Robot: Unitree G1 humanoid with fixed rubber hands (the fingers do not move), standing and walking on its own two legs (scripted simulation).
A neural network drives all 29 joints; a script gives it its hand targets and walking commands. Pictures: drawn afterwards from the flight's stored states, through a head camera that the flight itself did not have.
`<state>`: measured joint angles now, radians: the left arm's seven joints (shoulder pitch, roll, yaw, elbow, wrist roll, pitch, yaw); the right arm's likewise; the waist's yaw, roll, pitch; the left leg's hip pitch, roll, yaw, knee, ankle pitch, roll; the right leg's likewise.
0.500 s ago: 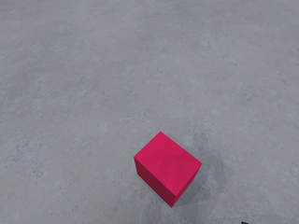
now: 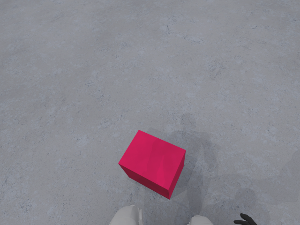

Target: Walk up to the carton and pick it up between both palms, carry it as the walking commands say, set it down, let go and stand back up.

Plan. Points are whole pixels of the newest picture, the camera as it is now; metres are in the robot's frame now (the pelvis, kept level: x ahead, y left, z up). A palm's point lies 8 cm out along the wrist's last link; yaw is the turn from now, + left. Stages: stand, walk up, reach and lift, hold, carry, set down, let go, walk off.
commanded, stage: walk up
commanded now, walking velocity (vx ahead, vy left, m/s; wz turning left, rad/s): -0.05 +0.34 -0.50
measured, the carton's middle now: (154, 165) +0.45 +0.07 -0.62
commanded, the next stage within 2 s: none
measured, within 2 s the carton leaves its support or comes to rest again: neither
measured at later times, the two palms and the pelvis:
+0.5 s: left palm (36, 219) +0.14 +0.40 -0.14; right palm out of the picture +0.01 -0.10 -0.12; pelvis +0.03 +0.16 +0.00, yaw -18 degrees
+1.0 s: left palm (36, 199) +0.20 +0.42 -0.15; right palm out of the picture +0.02 -0.04 -0.13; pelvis +0.06 +0.22 -0.01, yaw -24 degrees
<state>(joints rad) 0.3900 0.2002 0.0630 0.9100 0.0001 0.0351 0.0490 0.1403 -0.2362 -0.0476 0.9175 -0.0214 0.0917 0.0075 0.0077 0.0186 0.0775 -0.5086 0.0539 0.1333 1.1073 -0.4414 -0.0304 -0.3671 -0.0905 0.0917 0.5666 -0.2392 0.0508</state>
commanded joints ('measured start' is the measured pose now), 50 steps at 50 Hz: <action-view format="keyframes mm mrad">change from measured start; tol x32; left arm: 1 218 206 71 -20 47 -19 39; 50 -182 104 14 -59 30 27 -26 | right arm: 1 -122 -58 -10 -167 -23 -9 24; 13 325 -270 -60 -54 -18 -49 16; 50 96 -155 -25 -98 -1 -84 -43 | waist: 1 71 -163 -83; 9 10 -396 -33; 13 -124 447 -59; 31 -9 160 -142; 34 101 -303 -181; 50 -23 143 -3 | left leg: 1 -127 2 -139 33 108 -24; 11 571 -23 -9 -540 100 -37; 14 234 425 -398 -1066 -362 20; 28 560 212 32 -616 1063 158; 33 278 143 128 -353 629 94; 35 0 26 -23 -90 -171 29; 46 579 128 -77 -750 179 46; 50 275 415 -237 -910 251 194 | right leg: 1 240 -204 344 -191 349 -115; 12 -456 42 102 -6 -480 -42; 14 -428 39 -24 595 -261 7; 18 -336 44 -94 677 -151 -8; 32 135 57 -186 0 44 -97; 35 311 -371 477 -232 622 -272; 45 -135 -2 20 -36 104 -125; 47 -325 132 -95 332 -357 -31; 50 -232 38 -49 615 -204 -1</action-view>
